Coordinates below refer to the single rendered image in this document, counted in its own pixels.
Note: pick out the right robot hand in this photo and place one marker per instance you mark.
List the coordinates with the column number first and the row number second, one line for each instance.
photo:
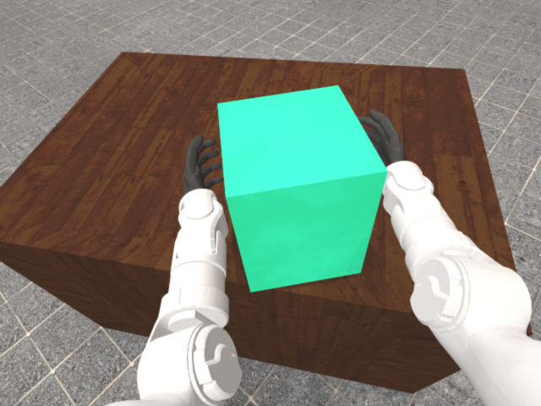
column 386, row 139

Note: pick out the pedestal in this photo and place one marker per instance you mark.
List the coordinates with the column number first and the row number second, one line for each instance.
column 91, row 215

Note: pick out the robot left upper arm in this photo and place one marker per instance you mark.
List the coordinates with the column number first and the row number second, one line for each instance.
column 197, row 366

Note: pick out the left robot forearm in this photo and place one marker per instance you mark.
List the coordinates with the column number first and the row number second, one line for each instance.
column 196, row 292

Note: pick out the right robot forearm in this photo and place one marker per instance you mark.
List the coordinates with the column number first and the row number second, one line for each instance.
column 422, row 227

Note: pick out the carton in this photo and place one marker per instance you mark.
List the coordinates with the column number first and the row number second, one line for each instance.
column 303, row 184

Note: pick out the robot right upper arm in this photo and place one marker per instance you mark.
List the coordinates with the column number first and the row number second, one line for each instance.
column 479, row 313

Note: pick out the left robot hand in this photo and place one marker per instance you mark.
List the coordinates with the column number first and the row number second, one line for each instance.
column 193, row 175

